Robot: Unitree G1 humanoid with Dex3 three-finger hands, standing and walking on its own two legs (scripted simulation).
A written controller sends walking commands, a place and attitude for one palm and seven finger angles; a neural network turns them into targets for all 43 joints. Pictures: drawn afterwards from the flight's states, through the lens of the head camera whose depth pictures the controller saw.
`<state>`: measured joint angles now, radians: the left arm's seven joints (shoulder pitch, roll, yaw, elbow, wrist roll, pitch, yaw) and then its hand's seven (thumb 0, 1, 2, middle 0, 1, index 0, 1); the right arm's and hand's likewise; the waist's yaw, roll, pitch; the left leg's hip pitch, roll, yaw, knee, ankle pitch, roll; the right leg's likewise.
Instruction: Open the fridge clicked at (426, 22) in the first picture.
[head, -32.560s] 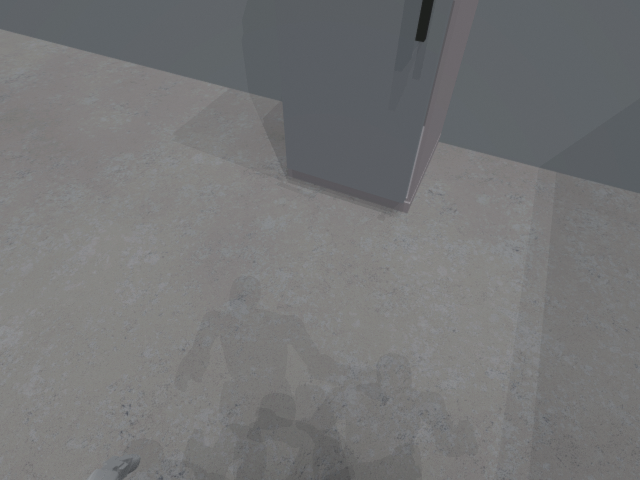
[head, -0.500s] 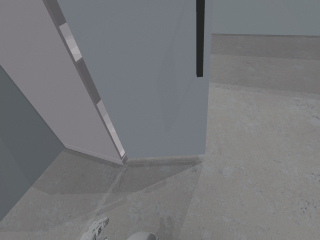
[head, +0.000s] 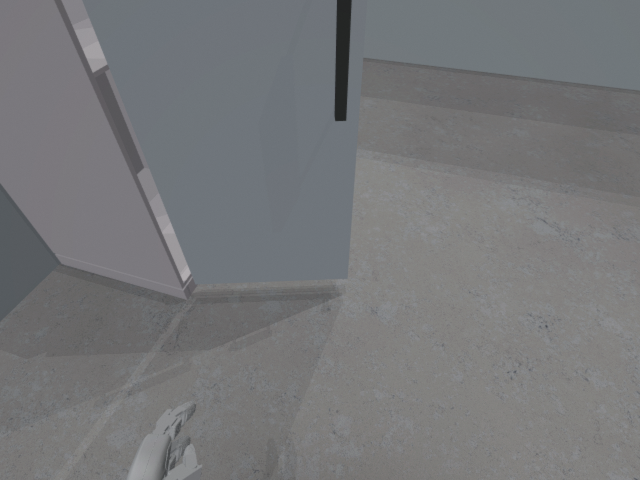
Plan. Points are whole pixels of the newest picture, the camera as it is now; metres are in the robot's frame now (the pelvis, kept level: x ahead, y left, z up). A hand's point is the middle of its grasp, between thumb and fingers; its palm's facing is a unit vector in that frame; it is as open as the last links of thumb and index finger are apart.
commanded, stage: stop stepping back and stand still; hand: right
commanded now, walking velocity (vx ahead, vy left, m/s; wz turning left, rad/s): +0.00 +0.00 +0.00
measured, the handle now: (342, 24) +0.89 +0.01 +0.21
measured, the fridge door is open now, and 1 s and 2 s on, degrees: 70 70 70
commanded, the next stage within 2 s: let the arm hang, fingers relaxed in 0.64 s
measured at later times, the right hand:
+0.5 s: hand out of the picture +0.22 -0.31 +0.18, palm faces +0.40 +0.77 -0.50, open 7.4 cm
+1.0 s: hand out of the picture +0.11 -0.23 -0.13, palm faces -0.03 +0.98 -0.22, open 7.4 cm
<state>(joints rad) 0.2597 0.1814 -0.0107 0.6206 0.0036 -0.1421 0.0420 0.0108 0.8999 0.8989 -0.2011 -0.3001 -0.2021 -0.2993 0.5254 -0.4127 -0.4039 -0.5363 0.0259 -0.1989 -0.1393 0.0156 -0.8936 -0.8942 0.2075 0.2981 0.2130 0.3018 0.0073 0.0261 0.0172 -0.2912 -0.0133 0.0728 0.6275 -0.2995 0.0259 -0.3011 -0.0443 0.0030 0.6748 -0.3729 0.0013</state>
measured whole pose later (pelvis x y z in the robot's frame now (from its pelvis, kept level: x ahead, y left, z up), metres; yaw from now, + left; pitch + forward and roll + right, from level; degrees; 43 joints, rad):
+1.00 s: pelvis +0.01 -0.05 +0.01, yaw -2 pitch +1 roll +0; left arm 0.18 0.29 -0.01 0.82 0.03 0.00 -0.01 0.01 0.90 0.90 -0.20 -0.30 -0.20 -0.30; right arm 0.27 -0.21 0.02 0.70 -0.02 0.06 0.01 0.01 -0.91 -0.89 0.20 0.30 0.20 0.30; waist 0.03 -0.01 0.01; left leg -0.29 0.02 0.02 0.59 -0.32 0.00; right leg -0.31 0.06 -0.03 0.57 -0.29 -0.06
